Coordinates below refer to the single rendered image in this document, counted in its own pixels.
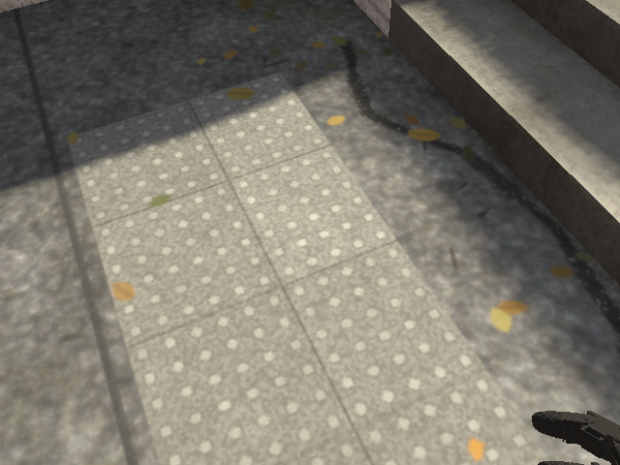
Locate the right robot hand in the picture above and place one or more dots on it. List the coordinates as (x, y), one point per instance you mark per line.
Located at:
(594, 433)

